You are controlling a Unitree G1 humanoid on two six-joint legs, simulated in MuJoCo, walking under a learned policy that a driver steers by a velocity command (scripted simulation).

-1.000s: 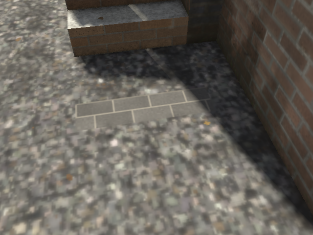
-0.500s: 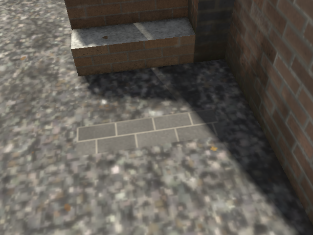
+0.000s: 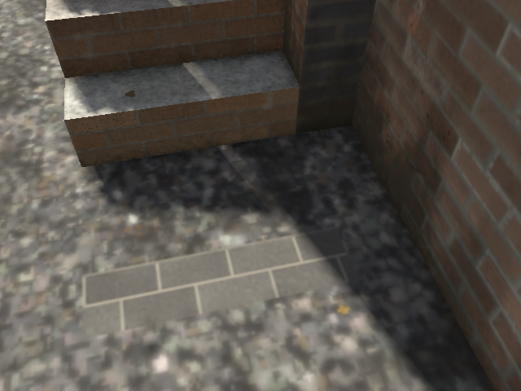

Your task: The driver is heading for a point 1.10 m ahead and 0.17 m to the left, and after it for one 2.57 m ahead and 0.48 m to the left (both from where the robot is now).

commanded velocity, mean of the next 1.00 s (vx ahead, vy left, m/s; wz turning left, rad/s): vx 0.07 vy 0.00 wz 0.00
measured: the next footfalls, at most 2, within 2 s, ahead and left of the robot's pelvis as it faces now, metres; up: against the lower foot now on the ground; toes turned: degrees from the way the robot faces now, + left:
right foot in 0.20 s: +0.24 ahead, -0.14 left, +0.00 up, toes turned +0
left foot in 0.42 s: +0.14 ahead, +0.09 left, +0.00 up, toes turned +2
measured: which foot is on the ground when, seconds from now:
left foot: down 0.00-0.22, up 0.24-0.40, down 0.42-1.00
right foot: up 0.00-0.18, down 0.20-1.00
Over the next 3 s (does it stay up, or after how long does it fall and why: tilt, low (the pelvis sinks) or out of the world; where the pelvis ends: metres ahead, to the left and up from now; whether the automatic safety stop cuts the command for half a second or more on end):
stays up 0.96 0.21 -0.01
